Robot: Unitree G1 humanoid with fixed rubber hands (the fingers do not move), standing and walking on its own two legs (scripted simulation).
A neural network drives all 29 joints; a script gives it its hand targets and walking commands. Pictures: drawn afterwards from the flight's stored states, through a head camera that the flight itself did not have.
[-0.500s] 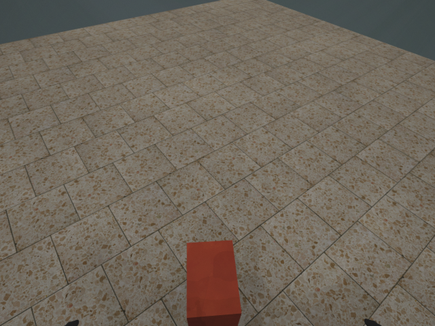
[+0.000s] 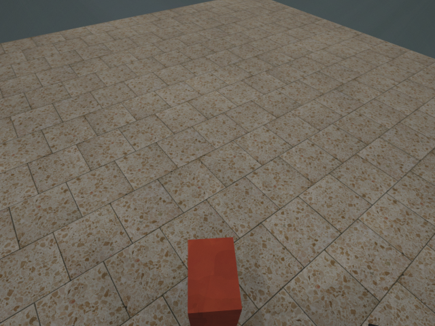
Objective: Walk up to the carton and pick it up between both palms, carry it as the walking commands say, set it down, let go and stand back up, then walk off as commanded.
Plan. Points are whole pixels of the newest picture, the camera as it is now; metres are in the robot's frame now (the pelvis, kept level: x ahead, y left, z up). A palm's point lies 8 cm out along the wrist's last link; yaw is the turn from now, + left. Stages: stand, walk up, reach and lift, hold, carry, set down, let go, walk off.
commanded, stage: stand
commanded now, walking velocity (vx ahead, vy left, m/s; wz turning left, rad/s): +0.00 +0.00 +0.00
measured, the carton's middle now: (212, 283) +0.42 +0.01 -0.65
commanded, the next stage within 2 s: walk off in 0.28 s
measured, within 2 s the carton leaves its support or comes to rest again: neither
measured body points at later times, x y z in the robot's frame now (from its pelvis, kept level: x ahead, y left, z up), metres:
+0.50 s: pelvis +0.00 +0.00 +0.00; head -0.01 +0.00 +0.45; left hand +0.09 +0.31 -0.12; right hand +0.10 -0.32 -0.11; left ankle +0.00 +0.11 -0.75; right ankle -0.02 -0.12 -0.75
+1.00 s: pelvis +0.14 +0.05 -0.01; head +0.15 +0.07 +0.44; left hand +0.15 +0.31 -0.16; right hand +0.13 -0.21 -0.14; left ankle +0.07 +0.12 -0.75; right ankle +0.10 -0.10 -0.66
